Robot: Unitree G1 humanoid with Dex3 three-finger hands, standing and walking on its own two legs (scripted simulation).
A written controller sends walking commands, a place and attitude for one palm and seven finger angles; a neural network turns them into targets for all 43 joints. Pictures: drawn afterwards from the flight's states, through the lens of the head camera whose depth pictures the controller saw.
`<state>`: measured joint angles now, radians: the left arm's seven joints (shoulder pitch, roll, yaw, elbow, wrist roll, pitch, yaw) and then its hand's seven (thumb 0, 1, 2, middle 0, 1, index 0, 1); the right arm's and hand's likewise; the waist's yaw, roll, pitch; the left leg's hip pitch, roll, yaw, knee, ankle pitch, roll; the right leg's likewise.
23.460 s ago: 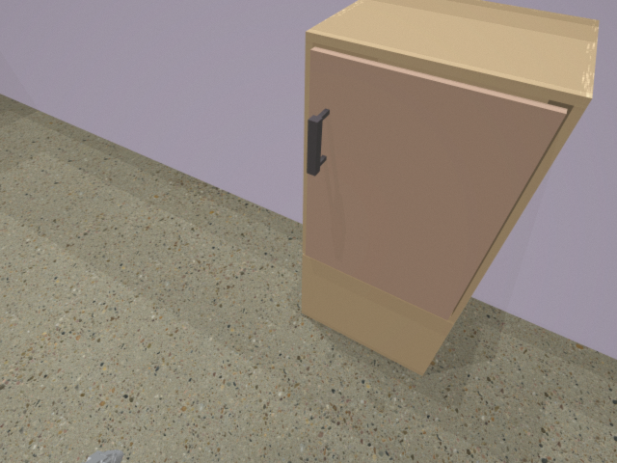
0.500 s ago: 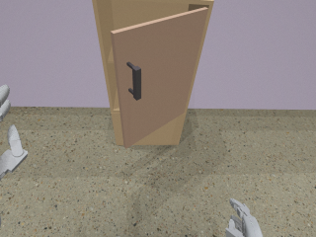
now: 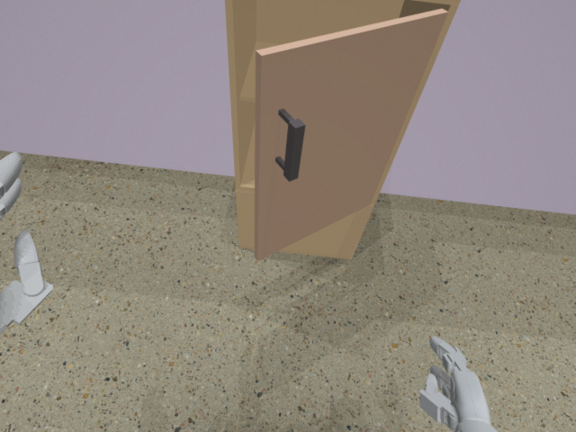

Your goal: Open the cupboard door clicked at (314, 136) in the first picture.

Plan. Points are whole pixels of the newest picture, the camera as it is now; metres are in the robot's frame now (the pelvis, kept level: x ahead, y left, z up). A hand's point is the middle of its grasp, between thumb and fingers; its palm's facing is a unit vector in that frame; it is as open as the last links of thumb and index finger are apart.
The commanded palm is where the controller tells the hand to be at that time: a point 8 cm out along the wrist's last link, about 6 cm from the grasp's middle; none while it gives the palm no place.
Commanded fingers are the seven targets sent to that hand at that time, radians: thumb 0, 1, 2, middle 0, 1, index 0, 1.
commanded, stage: stop stepping back and stand still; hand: left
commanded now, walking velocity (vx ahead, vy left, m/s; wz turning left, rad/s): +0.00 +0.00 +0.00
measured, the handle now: (287, 145) +0.59 +0.04 +0.04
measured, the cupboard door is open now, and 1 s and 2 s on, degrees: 38 38 38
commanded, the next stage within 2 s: let the arm hang, fingers relaxed in 0.74 s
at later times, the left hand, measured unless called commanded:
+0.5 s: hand out of the picture +0.18 +0.28 +0.18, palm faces +0.43 -0.78 -0.46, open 7.4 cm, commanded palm +0.12 +0.32 +0.18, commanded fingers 0.00 0.90 0.90 -0.20 -0.30 -0.20 -0.30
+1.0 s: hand (79, 406) +0.15 +0.27 -0.04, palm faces +0.09 -0.89 -0.44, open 7.4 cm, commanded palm none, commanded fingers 0.00 0.90 0.90 -0.20 -0.30 -0.20 -0.30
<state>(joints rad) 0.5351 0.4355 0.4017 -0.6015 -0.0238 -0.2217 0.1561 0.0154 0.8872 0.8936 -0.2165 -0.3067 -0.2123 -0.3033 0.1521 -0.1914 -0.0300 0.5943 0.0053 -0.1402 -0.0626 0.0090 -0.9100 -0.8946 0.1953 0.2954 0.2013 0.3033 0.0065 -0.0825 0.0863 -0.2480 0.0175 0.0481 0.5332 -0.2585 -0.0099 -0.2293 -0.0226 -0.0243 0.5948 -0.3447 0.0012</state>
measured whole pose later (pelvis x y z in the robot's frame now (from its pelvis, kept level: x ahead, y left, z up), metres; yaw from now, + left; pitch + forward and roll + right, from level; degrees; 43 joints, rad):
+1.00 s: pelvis -0.03 +0.02 +0.00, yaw +2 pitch +0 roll +0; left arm 0.27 0.32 0.09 0.37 0.04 0.01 0.01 0.00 0.90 0.90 -0.20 -0.30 -0.20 -0.30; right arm 0.10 -0.29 -0.01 0.84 -0.01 -0.06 0.02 0.00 -0.91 -0.89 0.20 0.30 0.20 0.30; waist 0.00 0.09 0.01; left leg -0.35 -0.01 0.02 0.55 -0.21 0.03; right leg -0.29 -0.04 -0.05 0.55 -0.26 0.02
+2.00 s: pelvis -0.01 +0.02 +0.01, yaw +2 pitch -1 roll +0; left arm 0.27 0.13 0.02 1.13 0.02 0.00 0.03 0.00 0.92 0.89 -0.20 -0.30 -0.20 -0.30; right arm 0.27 -0.13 0.00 1.13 -0.02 0.01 -0.03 0.00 -0.91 -0.89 0.19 0.30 0.20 0.30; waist 0.00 0.00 0.06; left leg -0.23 -0.01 0.02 0.44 -0.18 0.02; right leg -0.17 -0.04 -0.05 0.44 -0.24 0.01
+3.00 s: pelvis +0.00 +0.00 +0.00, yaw -6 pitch +0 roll +2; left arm 0.24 0.19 0.08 1.06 0.03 0.06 -0.01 0.00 0.91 0.89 -0.20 -0.30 -0.20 -0.30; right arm 0.21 -0.17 -0.04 1.05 -0.02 0.03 -0.04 0.00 -0.91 -0.89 0.20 0.30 0.20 0.30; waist 0.02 -0.01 0.11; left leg -0.25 0.04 0.14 0.53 -0.28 0.00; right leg -0.30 -0.01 0.01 0.67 -0.39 0.00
